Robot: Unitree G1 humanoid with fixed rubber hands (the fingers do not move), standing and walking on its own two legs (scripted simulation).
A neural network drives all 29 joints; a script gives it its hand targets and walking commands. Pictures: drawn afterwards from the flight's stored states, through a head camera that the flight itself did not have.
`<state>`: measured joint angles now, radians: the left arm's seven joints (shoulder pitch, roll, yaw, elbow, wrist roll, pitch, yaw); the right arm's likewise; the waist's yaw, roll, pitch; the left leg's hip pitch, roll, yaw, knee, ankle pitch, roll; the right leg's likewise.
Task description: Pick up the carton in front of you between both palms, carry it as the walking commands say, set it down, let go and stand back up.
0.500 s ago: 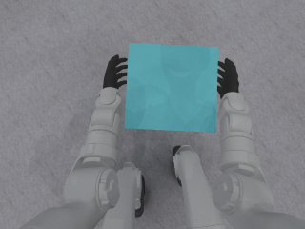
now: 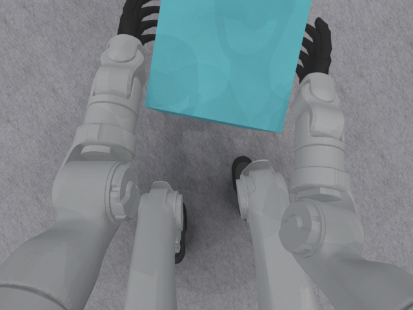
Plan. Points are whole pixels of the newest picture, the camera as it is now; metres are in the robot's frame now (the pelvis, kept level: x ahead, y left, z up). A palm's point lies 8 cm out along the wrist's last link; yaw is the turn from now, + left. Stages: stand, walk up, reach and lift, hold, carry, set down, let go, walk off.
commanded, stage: set down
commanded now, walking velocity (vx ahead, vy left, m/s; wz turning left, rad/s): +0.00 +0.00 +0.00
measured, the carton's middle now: (218, 69) +0.50 -0.08 -0.20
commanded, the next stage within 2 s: none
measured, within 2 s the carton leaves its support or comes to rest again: rests again in 1.62 s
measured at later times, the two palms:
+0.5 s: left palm (159, 52) +0.57 +0.03 -0.26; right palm (300, 68) +0.48 -0.25 -0.23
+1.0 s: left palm (155, 61) +0.56 +0.05 -0.28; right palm (293, 68) +0.48 -0.24 -0.24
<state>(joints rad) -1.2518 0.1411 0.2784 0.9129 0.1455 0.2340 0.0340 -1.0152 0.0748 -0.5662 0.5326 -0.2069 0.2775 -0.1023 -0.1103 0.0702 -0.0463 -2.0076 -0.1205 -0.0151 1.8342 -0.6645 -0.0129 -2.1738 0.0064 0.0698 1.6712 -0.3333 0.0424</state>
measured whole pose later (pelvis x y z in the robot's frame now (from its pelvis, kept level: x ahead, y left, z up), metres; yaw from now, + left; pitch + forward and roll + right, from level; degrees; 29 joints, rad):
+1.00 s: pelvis -0.01 +0.01 -0.09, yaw -3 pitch +45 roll -4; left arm -1.57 0.31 0.02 1.18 0.13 0.22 0.05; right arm -1.42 -0.12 -0.68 0.99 -0.15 0.18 -0.05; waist -0.20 -0.03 0.23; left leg -2.25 -0.15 -0.05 2.17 -0.70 0.00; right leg -2.37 -0.01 0.03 1.92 -0.34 0.08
